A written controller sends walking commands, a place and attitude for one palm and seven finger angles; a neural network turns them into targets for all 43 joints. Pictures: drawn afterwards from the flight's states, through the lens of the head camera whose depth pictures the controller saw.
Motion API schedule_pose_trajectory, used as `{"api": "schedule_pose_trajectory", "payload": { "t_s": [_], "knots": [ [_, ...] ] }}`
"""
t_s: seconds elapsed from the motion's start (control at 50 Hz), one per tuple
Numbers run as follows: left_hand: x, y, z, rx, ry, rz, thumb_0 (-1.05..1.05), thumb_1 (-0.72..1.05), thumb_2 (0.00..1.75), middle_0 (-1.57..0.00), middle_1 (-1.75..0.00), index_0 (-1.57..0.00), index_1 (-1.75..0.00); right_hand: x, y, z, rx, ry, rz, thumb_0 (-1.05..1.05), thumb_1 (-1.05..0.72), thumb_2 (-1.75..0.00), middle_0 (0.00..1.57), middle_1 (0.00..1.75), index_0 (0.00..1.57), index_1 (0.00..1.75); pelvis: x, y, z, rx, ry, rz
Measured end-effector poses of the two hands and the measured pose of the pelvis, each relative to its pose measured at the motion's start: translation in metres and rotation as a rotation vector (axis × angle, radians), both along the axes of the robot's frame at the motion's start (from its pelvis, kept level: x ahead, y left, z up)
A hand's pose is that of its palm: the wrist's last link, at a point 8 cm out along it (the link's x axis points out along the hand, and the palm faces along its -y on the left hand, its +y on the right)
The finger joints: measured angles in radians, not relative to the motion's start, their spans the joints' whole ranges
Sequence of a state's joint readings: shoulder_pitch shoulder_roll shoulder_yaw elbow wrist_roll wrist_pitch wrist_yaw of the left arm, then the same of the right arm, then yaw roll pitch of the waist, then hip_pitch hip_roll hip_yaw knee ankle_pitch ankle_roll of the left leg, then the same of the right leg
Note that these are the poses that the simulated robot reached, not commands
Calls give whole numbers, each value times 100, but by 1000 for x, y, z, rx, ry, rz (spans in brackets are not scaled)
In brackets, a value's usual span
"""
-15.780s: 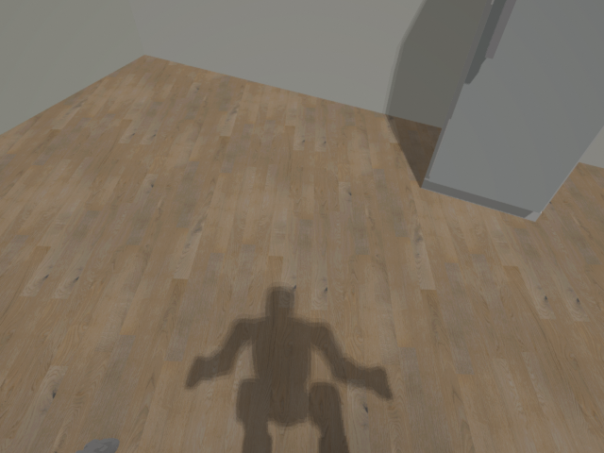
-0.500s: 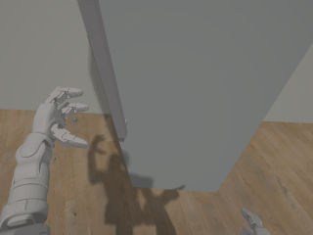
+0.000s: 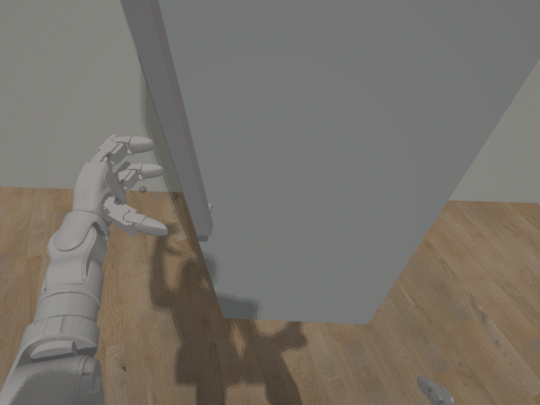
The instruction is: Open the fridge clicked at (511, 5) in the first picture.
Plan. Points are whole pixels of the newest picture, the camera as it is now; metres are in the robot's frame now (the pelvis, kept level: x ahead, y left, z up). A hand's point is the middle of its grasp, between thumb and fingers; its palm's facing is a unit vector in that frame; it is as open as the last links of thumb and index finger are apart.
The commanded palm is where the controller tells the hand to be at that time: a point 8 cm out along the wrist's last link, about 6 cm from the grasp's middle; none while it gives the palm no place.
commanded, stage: move the hooked fingers beside the handle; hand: left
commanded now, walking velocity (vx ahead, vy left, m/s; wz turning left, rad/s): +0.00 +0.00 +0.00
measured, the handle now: (184, 135) +0.45 +0.14 +0.17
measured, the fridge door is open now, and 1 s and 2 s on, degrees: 0 0 0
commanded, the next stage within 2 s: feel for the door with the fingertips in 0.78 s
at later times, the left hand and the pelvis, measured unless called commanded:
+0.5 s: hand (141, 191) +0.39 +0.20 +0.11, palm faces -0.03 -1.00 +0.00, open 14.0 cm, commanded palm +0.36 +0.25 +0.11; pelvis +0.00 +0.00 +0.00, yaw +0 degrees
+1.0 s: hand (151, 191) +0.40 +0.19 +0.11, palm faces -0.03 -1.00 -0.01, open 14.0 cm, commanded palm +0.36 +0.24 +0.11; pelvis +0.00 +0.01 +0.00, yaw +0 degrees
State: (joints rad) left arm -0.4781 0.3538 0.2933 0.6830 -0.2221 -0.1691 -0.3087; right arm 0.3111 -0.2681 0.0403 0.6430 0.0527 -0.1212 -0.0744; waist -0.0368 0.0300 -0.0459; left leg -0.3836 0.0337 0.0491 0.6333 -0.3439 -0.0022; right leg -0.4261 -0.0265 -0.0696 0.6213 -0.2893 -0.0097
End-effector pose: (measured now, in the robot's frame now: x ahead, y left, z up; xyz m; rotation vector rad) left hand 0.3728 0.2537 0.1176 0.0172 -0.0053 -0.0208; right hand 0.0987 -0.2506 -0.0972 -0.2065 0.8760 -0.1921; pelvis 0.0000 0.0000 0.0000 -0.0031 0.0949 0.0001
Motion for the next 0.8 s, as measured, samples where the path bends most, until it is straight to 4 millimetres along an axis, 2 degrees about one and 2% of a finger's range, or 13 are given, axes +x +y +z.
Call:
{"api": "schedule_pose_trajectory", "payload": {
  "t_s": [0.16, 0.26, 0.38, 0.8],
  "knots": [
    [2, -7, -3, -4, -7, -8, -1, -50, 30, -30, -120, -30, -120, -7, 0, -2, 8, 24, -14, 1, -91, -90, 20, 30, 20, 30, 1, 1, 0, 1, 7, -7],
    [0, 0, -8, -3, 6, 14, -1, -50, 30, -30, -120, -30, -120, -7, 0, -1, 6, 25, -22, 1, -91, -90, 20, 30, 20, 30, 1, 1, 0, 1, 6, -12],
    [-2, 7, -4, -2, -8, 11, -1, -50, 30, -30, -120, -30, -120, -5, 1, -1, -4, 25, -14, 1, -91, -90, 20, 30, 20, 30, 0, 2, 0, -3, 4, -4],
    [-1, 2, -7, -4, -5, -4, -1, -50, 30, -30, -120, -30, -120, 6, 10, 1, 9, 8, 6, 1, -91, -90, 20, 30, 20, 30, 2, 7, -1, -6, 8, 0]
  ]
}}
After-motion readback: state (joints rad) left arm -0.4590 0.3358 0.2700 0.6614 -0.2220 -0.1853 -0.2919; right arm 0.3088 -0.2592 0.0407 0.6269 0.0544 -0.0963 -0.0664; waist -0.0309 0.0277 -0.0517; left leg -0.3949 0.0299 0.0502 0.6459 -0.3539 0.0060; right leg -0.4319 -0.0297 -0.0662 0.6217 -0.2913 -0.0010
